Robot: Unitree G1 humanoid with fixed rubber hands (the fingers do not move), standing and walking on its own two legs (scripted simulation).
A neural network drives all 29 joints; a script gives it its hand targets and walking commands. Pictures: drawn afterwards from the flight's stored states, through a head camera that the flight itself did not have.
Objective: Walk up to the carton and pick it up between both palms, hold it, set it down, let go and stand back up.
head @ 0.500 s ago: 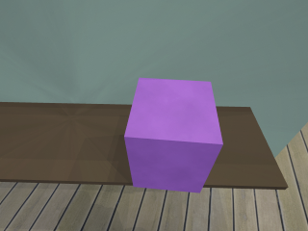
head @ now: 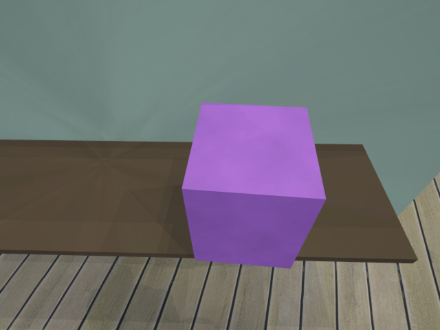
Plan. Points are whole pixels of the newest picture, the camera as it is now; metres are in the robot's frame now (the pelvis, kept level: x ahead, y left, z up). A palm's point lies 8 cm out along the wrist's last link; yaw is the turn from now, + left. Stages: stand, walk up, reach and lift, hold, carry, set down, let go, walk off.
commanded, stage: walk up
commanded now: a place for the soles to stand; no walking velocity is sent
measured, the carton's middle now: (247, 188) +0.39 -0.04 +0.04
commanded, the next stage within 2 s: stand in 0.86 s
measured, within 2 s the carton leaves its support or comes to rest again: neither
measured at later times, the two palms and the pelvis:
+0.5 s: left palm out of the picture +0.00 +0.25 -0.13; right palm out of the picture -0.02 -0.20 -0.15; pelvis -0.03 +0.03 +0.00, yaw -5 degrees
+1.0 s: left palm out of the picture -0.02 +0.26 -0.14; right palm out of the picture -0.08 -0.18 -0.14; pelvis -0.02 +0.04 +0.00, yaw -5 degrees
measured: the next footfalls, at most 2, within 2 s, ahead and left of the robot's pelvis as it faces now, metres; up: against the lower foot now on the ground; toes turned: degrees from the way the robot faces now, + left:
right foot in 0.38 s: -0.01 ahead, -0.07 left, +0.00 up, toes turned -4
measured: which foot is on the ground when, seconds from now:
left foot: down 0.00-1.00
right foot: down 0.00-0.18, up 0.20-0.36, down 0.38-1.00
